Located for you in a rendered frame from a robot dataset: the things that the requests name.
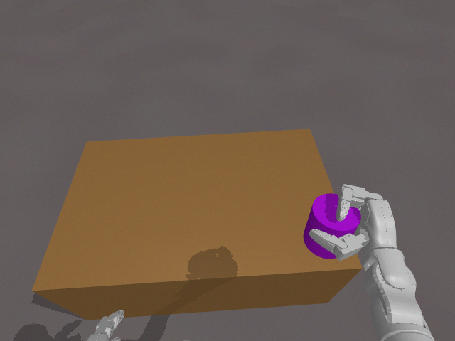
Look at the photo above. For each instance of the left robot hand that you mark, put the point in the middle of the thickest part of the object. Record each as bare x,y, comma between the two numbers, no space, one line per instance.
106,327

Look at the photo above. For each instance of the can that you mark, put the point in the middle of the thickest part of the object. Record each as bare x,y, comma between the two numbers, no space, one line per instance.
323,217

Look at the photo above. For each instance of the right robot arm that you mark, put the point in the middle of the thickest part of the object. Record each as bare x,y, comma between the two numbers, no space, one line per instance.
391,286

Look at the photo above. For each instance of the right robot hand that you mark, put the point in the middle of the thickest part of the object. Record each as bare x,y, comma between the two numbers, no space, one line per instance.
376,228

